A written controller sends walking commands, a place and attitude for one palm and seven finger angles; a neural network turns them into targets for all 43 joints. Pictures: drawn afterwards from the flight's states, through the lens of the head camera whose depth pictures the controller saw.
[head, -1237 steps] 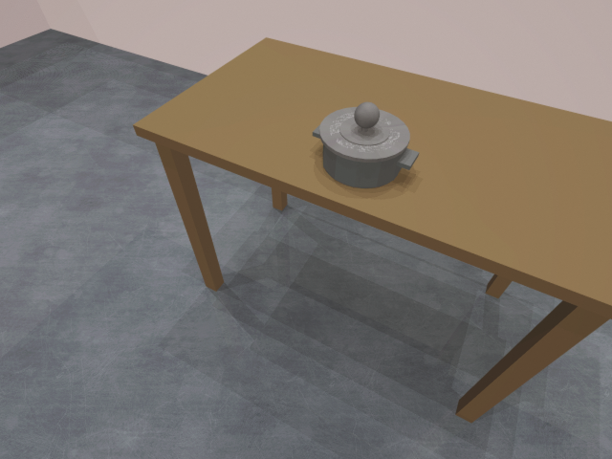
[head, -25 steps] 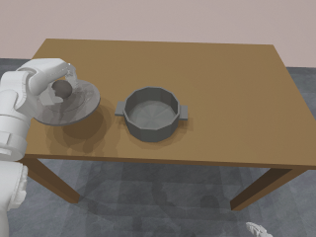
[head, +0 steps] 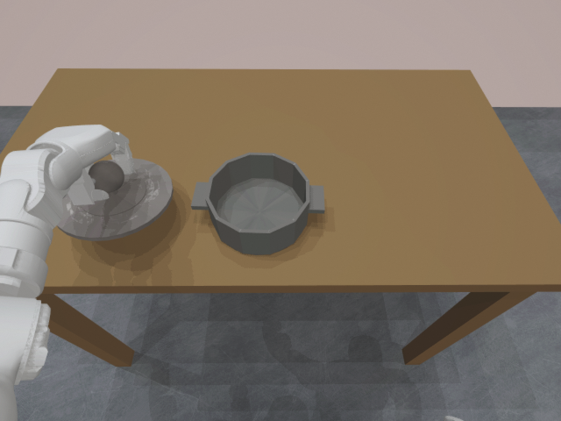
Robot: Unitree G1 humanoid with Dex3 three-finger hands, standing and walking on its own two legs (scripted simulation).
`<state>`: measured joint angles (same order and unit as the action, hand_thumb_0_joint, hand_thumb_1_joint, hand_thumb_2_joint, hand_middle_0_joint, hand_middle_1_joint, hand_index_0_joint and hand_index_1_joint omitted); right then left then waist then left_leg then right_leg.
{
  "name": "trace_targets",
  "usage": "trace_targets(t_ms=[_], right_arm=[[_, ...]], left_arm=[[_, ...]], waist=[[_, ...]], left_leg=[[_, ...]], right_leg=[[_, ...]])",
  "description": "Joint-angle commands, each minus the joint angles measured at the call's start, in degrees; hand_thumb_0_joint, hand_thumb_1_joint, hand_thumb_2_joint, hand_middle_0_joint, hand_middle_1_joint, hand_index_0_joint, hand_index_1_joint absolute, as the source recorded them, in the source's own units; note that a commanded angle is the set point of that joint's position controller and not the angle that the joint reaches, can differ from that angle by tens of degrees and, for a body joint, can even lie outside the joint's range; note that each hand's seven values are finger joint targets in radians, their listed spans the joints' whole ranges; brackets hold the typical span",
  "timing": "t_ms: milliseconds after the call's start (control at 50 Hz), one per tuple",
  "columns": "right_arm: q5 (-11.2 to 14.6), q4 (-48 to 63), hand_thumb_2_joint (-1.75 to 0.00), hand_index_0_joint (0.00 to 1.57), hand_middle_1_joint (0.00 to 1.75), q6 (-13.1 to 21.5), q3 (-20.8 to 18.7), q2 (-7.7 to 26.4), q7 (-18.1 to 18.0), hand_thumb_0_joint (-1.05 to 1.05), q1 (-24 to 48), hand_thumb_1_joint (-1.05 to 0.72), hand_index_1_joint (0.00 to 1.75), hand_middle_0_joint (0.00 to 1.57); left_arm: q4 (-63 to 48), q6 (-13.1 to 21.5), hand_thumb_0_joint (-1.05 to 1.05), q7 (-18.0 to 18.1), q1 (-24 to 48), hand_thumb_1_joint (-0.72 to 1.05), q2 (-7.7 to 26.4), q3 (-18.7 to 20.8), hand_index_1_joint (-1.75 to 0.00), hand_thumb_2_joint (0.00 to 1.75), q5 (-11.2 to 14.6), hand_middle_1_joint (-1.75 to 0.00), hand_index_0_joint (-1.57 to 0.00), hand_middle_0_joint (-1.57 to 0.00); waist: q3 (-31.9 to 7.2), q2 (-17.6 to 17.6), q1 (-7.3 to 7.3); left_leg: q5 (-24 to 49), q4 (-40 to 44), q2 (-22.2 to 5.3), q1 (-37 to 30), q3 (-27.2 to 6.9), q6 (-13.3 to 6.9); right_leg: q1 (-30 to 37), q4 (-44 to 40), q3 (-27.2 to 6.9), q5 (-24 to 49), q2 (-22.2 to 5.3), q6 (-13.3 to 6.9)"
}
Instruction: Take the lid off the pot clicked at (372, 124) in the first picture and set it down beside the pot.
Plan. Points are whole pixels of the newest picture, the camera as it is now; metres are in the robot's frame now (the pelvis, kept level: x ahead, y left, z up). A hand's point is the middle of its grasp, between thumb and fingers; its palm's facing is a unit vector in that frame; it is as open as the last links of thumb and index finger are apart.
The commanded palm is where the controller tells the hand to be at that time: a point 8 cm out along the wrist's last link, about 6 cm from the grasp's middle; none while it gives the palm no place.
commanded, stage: lower the lid onto the table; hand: left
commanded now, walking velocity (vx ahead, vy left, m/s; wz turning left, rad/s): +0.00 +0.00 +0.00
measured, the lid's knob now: (106, 176) +0.46 +0.27 +0.07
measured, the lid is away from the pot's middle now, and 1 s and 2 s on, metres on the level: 0.23 0.24 0.24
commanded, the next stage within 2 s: open the fingers wide in 0.84 s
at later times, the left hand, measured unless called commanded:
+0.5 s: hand (103, 194) +0.43 +0.27 +0.06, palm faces -0.45 -0.05 -0.89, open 8.2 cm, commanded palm +0.44 +0.27 +0.13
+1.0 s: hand (98, 205) +0.43 +0.28 +0.04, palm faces -0.46 -0.07 -0.89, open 8.2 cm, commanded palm +0.44 +0.28 +0.10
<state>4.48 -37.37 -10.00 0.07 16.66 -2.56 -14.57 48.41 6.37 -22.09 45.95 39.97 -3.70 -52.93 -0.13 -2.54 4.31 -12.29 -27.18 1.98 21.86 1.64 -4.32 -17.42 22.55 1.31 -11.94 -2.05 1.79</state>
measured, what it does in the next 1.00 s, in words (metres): stands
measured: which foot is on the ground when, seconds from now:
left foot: down 0.00-1.00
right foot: down 0.00-1.00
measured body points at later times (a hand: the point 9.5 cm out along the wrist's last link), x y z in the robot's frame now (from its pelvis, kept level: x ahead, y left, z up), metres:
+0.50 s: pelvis +0.00 -0.01 +0.00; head +0.07 -0.01 +0.44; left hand +0.45 +0.27 +0.11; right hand +0.08 -0.28 -0.13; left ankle +0.01 +0.07 -0.74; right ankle -0.01 -0.16 -0.74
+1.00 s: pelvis +0.00 +0.00 -0.01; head +0.07 +0.00 +0.43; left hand +0.45 +0.28 +0.09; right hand +0.05 -0.29 -0.13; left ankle +0.01 +0.07 -0.74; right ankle -0.01 -0.16 -0.74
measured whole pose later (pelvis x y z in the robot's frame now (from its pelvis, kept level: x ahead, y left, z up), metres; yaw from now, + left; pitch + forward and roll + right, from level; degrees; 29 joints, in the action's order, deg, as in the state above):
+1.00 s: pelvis +0.00 +0.00 -0.01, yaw -1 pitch +11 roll -2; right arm 4.5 -38.6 -10.2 -0.3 16.8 -4.2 -15.8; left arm 56.3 11.4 -17.0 44.1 41.2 0.2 -55.6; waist -2.6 -1.9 5.3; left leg -15.3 -34.3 0.5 29.7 2.1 -3.9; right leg -25.3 29.1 0.7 -14.4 -0.8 1.6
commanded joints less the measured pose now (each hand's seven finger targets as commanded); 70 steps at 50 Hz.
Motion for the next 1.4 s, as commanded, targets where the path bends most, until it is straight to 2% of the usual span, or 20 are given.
trace_targets(t_ms=[0,100,180,240,280,360,440,460,620,680,800,840,900,940,1000,1080,1180,1240,1280,1380], right_arm=[[-0.52,5.96,-0.90,0.20,0.30,2.09,-3.16,8.66,-0.77,0.00,-0.59,-0.90,0.30,0.20],[-0.41,4.71,-0.90,0.20,0.30,2.13,-2.88,9.10,-0.97,0.00,-1.21,-0.90,0.30,0.20],[-0.82,5.18,-0.90,0.20,0.30,2.14,-3.14,8.78,-0.80,0.00,-1.15,-0.90,0.30,0.20],[-0.83,4.93,-0.90,0.20,0.30,1.77,-3.14,9.44,-0.63,0.00,-1.61,-0.90,0.30,0.20],[-0.62,5.05,-0.90,0.20,0.30,1.24,-2.90,8.99,-0.76,0.00,-0.90,-0.90,0.30,0.20],[-0.69,4.94,-0.90,0.20,0.30,1.21,-3.14,9.10,-0.85,0.00,-1.26,-0.90,0.30,0.20],[-0.82,5.19,-0.90,0.20,0.30,1.36,-3.11,9.38,-1.55,0.00,-1.59,-0.90,0.30,0.20],[-0.84,4.94,-0.90,0.20,0.30,1.31,-3.06,8.82,-1.55,0.00,-1.84,-0.90,0.30,0.20],[-0.41,3.54,-0.90,0.20,0.30,1.58,-3.09,9.40,-2.23,0.00,-2.68,-0.90,0.30,0.20],[-0.53,3.86,-0.90,0.20,0.30,1.71,-3.21,9.54,-2.49,0.00,-3.19,-0.90,0.30,0.20],[-0.27,2.52,-0.90,0.20,0.30,1.75,-3.36,9.85,-2.40,0.00,-3.98,-0.90,0.30,0.20],[-0.28,2.64,-0.90,0.20,0.30,1.64,-3.36,10.43,-2.55,0.00,-4.34,-0.90,0.30,0.20],[-0.21,2.08,-0.90,0.20,0.30,1.58,-3.53,10.00,-2.29,0.00,-4.91,-0.90,0.30,0.20],[-0.79,4.48,-0.90,0.20,0.30,1.00,-3.62,10.19,-1.96,0.00,-3.99,-0.90,0.30,0.20],[-0.94,4.56,-0.90,0.20,0.30,0.14,-3.99,8.90,-1.83,0.00,-2.95,-0.90,0.30,0.20],[-0.69,4.28,-0.90,0.20,0.30,-0.19,-3.72,9.46,-1.69,0.00,-3.74,-0.90,0.30,0.20],[-0.54,4.16,-0.90,0.20,0.30,0.64,-3.56,8.87,-1.69,0.00,-3.03,-0.90,0.30,0.20],[-0.50,4.10,-0.90,0.20,0.30,0.80,-3.37,9.37,-1.73,0.00,-3.23,-0.90,0.30,0.20],[-0.36,3.97,-0.90,0.20,0.30,0.85,-3.28,9.27,-1.70,0.00,-3.31,-0.90,0.30,0.20],[-0.50,4.29,-0.90,0.20,0.30,1.44,-3.33,9.10,-1.80,0.00,-3.60,-0.90,0.30,0.20]], left_arm=[[-15.74,0.88,0.00,3.90,32.75,0.55,18.46,6.51,-0.94,1.13,0.77,-0.99,-0.82,-0.98],[-10.49,0.86,0.00,4.65,32.20,0.55,19.08,6.90,-0.94,1.13,0.62,-0.99,-0.82,-0.98],[-14.51,1.66,0.00,5.55,32.25,0.55,18.44,6.92,-0.94,1.13,-0.32,-0.99,-0.82,-0.98],[-8.33,1.51,0.00,5.77,26.95,0.55,21.14,9.85,-0.94,1.13,0.16,-0.99,-0.82,-0.98],[-6.47,0.93,0.00,5.73,27.47,0.55,18.86,7.80,-0.94,1.13,0.04,-0.99,-0.82,-0.98],[-9.34,1.41,0.00,5.89,30.22,0.55,18.47,6.57,-0.94,1.13,-0.74,-0.99,-0.82,-0.98],[-10.39,2.97,0.00,6.40,28.67,0.55,22.73,10.26,-0.94,1.13,-0.38,-0.99,-0.82,-0.98],[-9.68,2.89,0.00,6.31,28.84,0.55,19.91,8.24,-0.94,1.13,-0.15,-0.99,-0.82,-0.98],[-5.05,2.86,0.00,6.93,27.28,0.55,19.42,7.25,-0.94,1.13,-0.96,-0.99,-0.82,-0.98],[-7.56,3.71,0.00,7.17,28.23,0.55,23.30,10.20,-0.94,1.13,-1.05,-0.99,-0.82,-0.98],[-0.92,3.31,0.00,6.63,25.35,0.55,17.68,5.90,-0.94,1.13,-0.65,-0.99,-0.82,-0.98],[-1.75,3.74,0.00,6.87,26.02,0.55,21.07,8.08,-0.94,1.13,-1.37,-0.99,-0.82,-0.98],[-0.71,3.34,0.00,6.69,27.13,0.55,15.48,3.62,-0.94,1.13,-1.70,-0.99,-0.82,-0.98],[-3.97,5.83,0.00,7.72,17.95,0.53,24.15,13.15,-0.94,1.12,-2.17,-0.99,-0.81,-0.96],[-9.37,6.39,0.00,8.33,22.85,0.49,16.67,7.01,-0.94,1.08,-1.49,-0.98,-0.77,-0.92],[-5.85,4.85,0.00,10.28,21.92,0.44,22.83,11.97,-0.93,1.03,-1.57,-0.97,-0.73,-0.85],[-9.29,4.00,0.00,11.26,25.64,0.36,17.81,7.21,-0.91,0.98,-2.05,-0.95,-0.67,-0.78],[-7.84,3.56,0.00,11.78,24.54,0.32,20.23,9.23,-0.90,0.95,-2.32,-0.93,-0.64,-0.73],[-6.94,2.75,0.00,11.45,25.45,0.28,17.46,7.00,-0.89,0.94,-1.55,-0.92,-0.62,-0.70],[-8.19,2.86,0.00,11.34,25.72,0.21,17.80,7.42,-0.86,0.89,-1.66,-0.88,-0.57,-0.63]], waist=[[-27.91,-5.65,0.49],[-24.05,-4.52,0.47],[-28.61,-7.33,0.21],[-25.61,-3.30,-0.20],[-24.49,-1.30,0.04],[-26.17,-3.99,0.65],[-28.57,-5.06,0.22],[-28.05,-5.19,0.67],[-24.41,-4.45,1.07],[-28.19,-5.73,0.65],[-22.28,-2.83,1.67],[-23.72,-2.59,1.31],[-22.63,-3.22,2.08],[-26.84,-3.12,-0.92],[-28.35,-5.81,0.73],[-26.62,-4.06,0.18],[-25.73,-8.41,0.70],[-25.95,-5.61,0.44],[-24.68,-4.21,0.76],[-26.84,-5.06,0.58]], left_leg=[[24.66,0.21,-1.76,-23.89,-4.95,-0.62],[19.56,0.55,-1.55,-20.07,-4.18,-0.63],[27.26,-0.99,-1.87,-23.66,-4.75,-0.24],[23.85,-0.92,-1.70,-19.06,-4.01,-0.44],[21.34,-0.65,-1.36,-16.62,-3.34,-0.72],[22.25,-1.27,-1.65,-18.89,-3.49,-0.73],[24.10,-2.04,-1.45,-19.68,-3.41,-0.90],[24.48,-2.15,-1.47,-19.71,-3.40,-0.95],[19.44,-2.85,-1.36,-16.52,-2.60,-1.03],[21.44,-3.51,-1.14,-17.00,-2.55,-1.19],[16.84,-4.25,-1.56,-13.60,-2.25,-1.06],[16.66,-4.25,-1.41,-13.09,-2.31,-1.00],[15.20,-4.91,-1.73,-13.50,-2.71,-0.75],[20.43,-5.37,-1.54,-12.99,-3.05,-0.55],[21.86,-5.86,-2.04,-16.44,-3.17,-0.37],[18.30,-5.37,-1.91,-14.38,-3.51,-0.48],[15.88,-4.64,-2.07,-17.09,-4.01,-0.08],[15.69,-4.57,-2.18,-16.40,-4.42,0.01],[12.30,-4.13,-2.11,-15.09,-4.19,-0.25],[15.15,-4.31,-2.13,-17.18,-4.64,-0.04]], right_leg=[[-0.78,-0.59,2.22,12.28,3.74,-4.48],[-1.58,-0.57,2.12,10.85,3.69,-4.70],[-1.71,0.43,2.02,13.73,3.76,-4.72],[-0.48,0.43,1.70,13.76,3.53,-4.80],[0.11,0.66,1.69,14.12,3.60,-4.53],[-1.62,0.88,1.69,13.12,3.77,-4.54],[-0.49,1.22,1.30,14.64,3.56,-4.62],[-1.16,1.42,1.58,14.52,3.81,-4.43],[-4.20,1.77,1.56,12.38,3.99,-4.52],[-1.82,2.53,1.15,14.63,3.91,-4.54],[-6.98,2.69,1.70,10.61,4.16,-4.46],[-6.54,3.13,1.65,10.52,4.10,-4.76],[-10.42,3.71,2.13,7.61,4.39,-4.64],[-5.98,4.59,1.69,10.61,4.17,-5.23],[-8.53,4.68,2.14,9.55,4.35,-4.70],[-8.26,4.73,2.12,7.79,4.63,-4.78],[-11.28,4.25,2.47,4.81,4.55,-5.10],[-10.29,4.27,2.28,5.11,4.50,-5.19],[-10.60,4.02,2.26,4.00,4.48,-4.90],[-9.95,4.23,2.24,5.15,4.51,-4.97]])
